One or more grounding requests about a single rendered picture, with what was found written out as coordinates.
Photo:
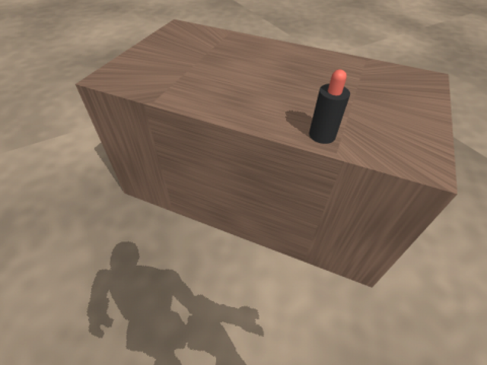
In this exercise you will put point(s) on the bottle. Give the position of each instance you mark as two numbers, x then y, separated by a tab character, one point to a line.
330	107

